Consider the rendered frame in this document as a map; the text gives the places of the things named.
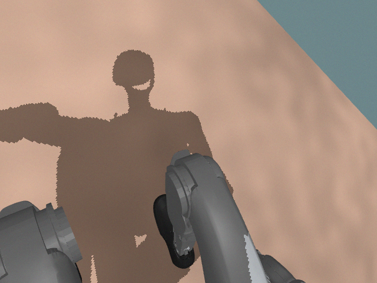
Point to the right robot foot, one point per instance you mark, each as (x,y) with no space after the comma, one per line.
(166,231)

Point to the right robot hand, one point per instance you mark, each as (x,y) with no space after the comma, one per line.
(275,272)

